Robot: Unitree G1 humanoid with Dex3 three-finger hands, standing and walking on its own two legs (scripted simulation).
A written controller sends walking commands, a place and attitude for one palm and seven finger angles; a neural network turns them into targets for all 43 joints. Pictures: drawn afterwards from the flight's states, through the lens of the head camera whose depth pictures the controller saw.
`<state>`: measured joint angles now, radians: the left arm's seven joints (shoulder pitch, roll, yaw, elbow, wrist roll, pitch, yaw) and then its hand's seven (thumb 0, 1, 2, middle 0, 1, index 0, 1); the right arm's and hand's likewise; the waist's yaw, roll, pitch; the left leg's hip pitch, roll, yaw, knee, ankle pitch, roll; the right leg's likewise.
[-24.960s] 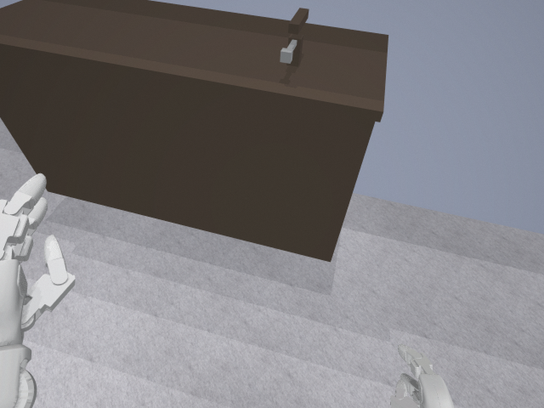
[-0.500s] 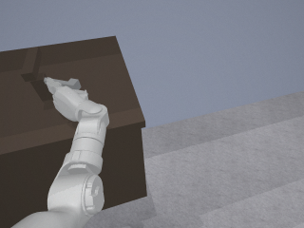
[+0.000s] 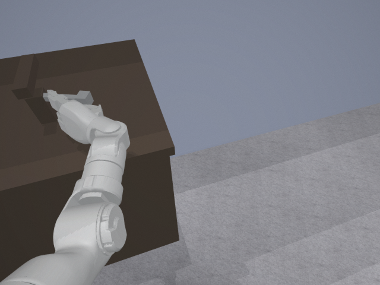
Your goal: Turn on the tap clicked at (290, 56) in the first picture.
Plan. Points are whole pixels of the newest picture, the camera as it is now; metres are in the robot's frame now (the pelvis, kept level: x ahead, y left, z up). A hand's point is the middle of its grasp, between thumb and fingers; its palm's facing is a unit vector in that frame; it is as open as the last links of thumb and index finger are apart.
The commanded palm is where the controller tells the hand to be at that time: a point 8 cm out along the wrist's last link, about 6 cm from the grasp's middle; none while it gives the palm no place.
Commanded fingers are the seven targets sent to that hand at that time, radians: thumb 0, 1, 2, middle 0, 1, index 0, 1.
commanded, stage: lift the hand up off the lever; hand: left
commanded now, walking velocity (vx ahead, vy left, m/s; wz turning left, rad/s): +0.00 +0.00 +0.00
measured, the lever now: (84, 99) +0.49 +0.24 +0.14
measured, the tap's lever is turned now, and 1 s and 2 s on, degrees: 66 74 74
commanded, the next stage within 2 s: none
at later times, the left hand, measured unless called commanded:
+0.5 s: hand (99, 103) +0.47 +0.20 +0.14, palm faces +0.80 -0.58 -0.14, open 7.8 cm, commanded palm +0.42 +0.22 +0.16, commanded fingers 0.00 0.90 0.90 -0.15 -0.15 -0.15 -0.15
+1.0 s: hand (95, 98) +0.46 +0.19 +0.17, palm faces +0.80 -0.59 -0.13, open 7.8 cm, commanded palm +0.40 +0.22 +0.17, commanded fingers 0.00 0.90 0.90 -0.15 -0.15 -0.15 -0.15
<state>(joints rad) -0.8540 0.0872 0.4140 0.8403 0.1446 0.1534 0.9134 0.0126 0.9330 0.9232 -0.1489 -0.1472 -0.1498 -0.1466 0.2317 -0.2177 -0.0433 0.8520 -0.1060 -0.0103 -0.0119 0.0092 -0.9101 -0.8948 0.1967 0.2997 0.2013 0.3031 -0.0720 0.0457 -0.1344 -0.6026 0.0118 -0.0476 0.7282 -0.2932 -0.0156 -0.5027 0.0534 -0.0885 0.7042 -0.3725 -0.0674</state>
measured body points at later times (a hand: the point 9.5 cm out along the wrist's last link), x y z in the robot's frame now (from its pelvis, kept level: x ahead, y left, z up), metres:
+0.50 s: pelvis +0.00 +0.01 +0.00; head +0.03 +0.01 +0.45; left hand +0.43 +0.23 +0.15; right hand +0.05 -0.24 -0.14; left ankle +0.04 +0.13 -0.71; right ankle -0.01 -0.07 -0.71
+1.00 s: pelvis +0.00 +0.01 +0.01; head +0.01 +0.00 +0.46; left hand +0.41 +0.22 +0.18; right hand +0.12 -0.24 -0.12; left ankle +0.04 +0.13 -0.71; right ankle -0.01 -0.07 -0.71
